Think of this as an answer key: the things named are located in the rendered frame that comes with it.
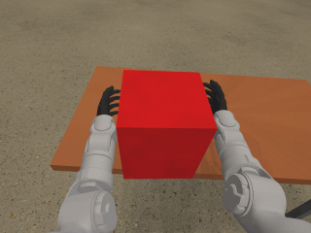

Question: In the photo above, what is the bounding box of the table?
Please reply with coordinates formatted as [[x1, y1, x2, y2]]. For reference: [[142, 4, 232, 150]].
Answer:
[[50, 66, 311, 219]]

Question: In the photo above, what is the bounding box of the right robot hand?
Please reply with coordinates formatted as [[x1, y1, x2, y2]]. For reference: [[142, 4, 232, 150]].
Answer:
[[203, 80, 227, 115]]

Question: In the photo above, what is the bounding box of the left robot forearm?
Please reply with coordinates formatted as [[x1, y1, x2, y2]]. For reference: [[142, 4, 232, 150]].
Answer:
[[57, 115, 117, 230]]

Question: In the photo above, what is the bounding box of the robot left upper arm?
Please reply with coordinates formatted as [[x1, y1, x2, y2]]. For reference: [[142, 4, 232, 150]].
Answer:
[[48, 189, 118, 233]]

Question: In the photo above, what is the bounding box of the left robot hand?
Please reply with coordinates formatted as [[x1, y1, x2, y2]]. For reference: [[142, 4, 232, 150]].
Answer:
[[96, 86, 121, 117]]

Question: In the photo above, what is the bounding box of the carton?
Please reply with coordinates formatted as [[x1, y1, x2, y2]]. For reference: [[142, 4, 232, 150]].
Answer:
[[116, 70, 218, 180]]

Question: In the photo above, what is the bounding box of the robot right upper arm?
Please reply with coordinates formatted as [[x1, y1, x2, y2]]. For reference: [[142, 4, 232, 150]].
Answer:
[[222, 172, 311, 233]]

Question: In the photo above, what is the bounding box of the right robot forearm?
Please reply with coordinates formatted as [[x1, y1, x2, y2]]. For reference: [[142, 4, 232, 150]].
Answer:
[[213, 110, 287, 209]]

